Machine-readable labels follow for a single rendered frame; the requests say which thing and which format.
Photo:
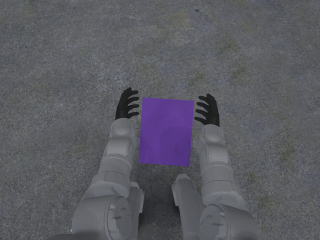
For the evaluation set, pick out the robot right shin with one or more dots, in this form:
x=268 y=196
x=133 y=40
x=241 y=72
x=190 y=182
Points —
x=183 y=176

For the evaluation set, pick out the robot right upper arm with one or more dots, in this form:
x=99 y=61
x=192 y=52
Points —
x=222 y=222

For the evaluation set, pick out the robot left hand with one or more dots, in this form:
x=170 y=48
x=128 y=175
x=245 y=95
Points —
x=123 y=108

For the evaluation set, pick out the robot left upper arm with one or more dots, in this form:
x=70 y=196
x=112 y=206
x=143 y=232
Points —
x=105 y=217

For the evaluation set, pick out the carton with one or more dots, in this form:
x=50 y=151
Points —
x=166 y=131

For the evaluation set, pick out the robot left forearm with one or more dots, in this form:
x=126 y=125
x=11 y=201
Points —
x=113 y=176

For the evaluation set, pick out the robot right forearm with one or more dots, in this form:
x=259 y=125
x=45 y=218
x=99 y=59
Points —
x=216 y=170

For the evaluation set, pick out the right robot thigh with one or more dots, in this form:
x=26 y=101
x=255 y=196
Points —
x=190 y=206

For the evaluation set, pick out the robot right hand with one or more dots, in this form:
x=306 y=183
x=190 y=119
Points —
x=212 y=114

